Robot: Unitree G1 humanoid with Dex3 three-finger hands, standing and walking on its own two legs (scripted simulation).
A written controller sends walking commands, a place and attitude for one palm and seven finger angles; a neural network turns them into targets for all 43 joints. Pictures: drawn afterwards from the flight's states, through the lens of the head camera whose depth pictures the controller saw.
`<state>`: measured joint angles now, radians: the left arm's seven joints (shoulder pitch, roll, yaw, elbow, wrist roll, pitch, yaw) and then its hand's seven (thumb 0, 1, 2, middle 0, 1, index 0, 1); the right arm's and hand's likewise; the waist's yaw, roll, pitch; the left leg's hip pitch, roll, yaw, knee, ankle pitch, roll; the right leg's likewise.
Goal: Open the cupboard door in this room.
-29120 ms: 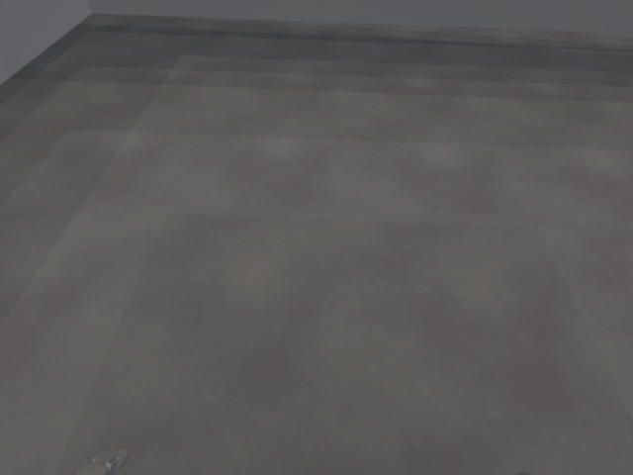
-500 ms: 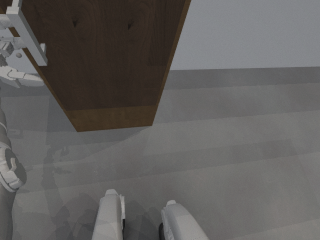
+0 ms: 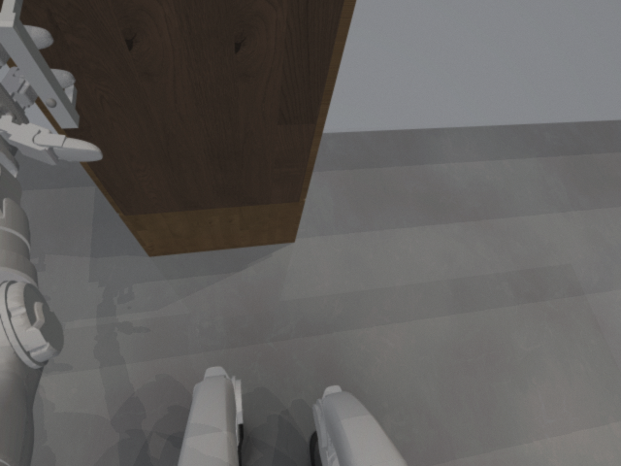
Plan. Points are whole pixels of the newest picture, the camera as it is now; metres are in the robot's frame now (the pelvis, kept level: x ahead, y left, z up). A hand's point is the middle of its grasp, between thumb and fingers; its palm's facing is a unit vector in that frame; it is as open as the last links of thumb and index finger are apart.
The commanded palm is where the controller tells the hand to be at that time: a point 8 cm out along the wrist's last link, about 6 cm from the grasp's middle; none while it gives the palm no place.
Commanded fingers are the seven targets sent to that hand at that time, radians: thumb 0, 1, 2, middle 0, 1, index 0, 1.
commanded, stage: slide the fingers in behind the handle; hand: left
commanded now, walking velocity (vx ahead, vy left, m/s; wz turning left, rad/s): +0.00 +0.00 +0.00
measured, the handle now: (44, 65) +0.56 +0.28 +0.09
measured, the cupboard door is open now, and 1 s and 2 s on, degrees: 0 0 19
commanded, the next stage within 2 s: close the thumb around the handle in 0.50 s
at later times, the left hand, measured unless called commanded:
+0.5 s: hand (66, 104) +0.52 +0.26 +0.08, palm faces +0.11 -0.99 -0.01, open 13.8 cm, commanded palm +0.51 +0.28 +0.08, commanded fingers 0.00 -0.50 0.30 -0.30 -1.20 -0.30 -1.20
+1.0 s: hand (67, 101) +0.52 +0.25 +0.08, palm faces +0.11 -0.99 -0.01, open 9.5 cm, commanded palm +0.51 +0.28 +0.08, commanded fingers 0.00 0.68 0.80 -0.38 -1.33 -0.38 -1.33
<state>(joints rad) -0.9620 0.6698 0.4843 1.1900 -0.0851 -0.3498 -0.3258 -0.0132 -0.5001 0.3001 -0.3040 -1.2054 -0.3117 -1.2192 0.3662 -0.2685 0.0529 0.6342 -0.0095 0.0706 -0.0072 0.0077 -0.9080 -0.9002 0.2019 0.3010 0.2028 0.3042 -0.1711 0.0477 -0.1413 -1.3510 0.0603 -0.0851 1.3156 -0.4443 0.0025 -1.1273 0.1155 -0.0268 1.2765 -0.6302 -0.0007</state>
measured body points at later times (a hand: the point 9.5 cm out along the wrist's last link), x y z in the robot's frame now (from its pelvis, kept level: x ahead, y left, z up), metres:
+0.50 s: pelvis +0.00 +0.00 +0.00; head +0.15 +0.04 +0.42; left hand +0.51 +0.31 +0.08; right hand +0.02 -0.26 -0.10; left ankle +0.08 +0.12 -0.61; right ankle -0.01 -0.13 -0.61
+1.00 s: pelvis +0.00 +0.00 +0.00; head +0.15 +0.04 +0.43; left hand +0.51 +0.31 +0.08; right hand +0.01 -0.27 -0.10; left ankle +0.08 +0.12 -0.61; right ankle -0.01 -0.13 -0.61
